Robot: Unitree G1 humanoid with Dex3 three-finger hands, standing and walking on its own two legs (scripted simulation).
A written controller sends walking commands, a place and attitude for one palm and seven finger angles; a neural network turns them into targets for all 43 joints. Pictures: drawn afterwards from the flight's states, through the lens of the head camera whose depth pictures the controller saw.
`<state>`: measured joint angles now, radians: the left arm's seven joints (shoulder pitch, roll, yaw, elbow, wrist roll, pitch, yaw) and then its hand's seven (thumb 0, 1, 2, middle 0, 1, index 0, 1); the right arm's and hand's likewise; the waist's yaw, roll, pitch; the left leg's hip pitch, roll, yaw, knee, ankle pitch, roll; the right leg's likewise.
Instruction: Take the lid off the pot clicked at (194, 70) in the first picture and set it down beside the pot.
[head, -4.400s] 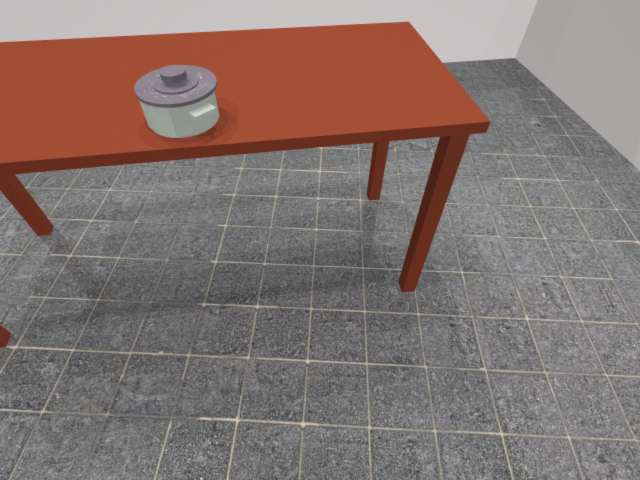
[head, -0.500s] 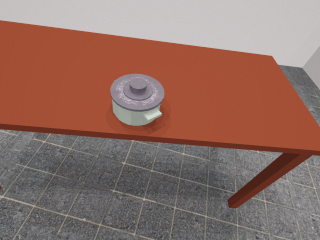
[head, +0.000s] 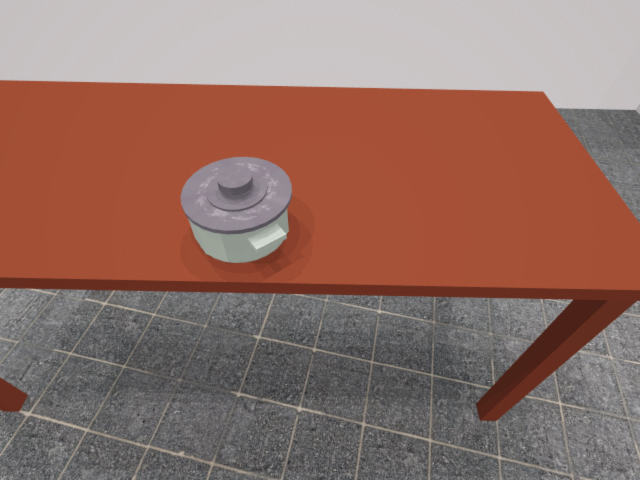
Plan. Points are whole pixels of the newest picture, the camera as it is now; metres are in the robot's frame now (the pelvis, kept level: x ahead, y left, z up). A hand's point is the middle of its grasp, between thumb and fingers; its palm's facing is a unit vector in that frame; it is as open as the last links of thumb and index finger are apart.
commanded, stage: come to a stop and stand still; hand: left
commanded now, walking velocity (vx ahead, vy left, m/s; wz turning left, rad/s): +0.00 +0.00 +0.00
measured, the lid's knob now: (235, 180) +0.52 +0.16 +0.09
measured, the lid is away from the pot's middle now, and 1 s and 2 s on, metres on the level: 0.00 0.00 0.00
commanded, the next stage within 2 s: look again from close up in 0.16 s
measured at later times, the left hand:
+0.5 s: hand out of the picture -0.04 +0.20 -0.18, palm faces +0.04 -0.98 -0.20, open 7.4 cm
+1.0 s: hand out of the picture -0.02 +0.21 -0.18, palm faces +0.00 -0.98 -0.19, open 7.4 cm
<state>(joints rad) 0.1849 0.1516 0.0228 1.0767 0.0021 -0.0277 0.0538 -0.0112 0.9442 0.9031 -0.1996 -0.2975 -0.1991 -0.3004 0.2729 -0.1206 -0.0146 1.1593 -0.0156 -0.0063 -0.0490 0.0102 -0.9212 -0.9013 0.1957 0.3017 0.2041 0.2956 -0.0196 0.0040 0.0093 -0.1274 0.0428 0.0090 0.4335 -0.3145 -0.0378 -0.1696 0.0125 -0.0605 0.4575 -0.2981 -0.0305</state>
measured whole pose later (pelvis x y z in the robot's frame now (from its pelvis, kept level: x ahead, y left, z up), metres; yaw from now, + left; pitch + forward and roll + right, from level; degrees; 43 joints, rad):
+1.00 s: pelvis -0.03 +0.04 +0.00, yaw -1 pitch +0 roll +0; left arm 0.28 0.16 -0.01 1.07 0.01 0.00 0.04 0.00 0.91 0.90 -0.20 -0.30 -0.20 -0.30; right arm 0.30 -0.14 0.01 1.10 -0.01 -0.03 -0.03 0.01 -0.91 -0.90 0.20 0.30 0.20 0.30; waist 0.00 -0.01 0.03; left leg -0.18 -0.03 0.06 0.49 -0.30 0.05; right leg -0.22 -0.04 -0.02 0.50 -0.28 0.03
